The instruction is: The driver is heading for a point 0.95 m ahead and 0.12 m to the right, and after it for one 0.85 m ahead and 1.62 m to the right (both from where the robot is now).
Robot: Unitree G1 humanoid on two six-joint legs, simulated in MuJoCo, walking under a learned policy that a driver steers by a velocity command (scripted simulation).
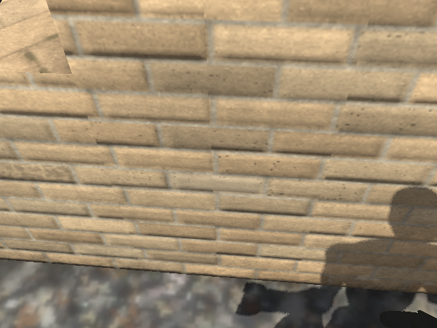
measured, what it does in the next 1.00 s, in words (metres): walks ahead: right foot, then left foot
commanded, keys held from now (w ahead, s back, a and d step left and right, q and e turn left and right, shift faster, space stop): w+e+shift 0.42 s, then w+q+shift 0.58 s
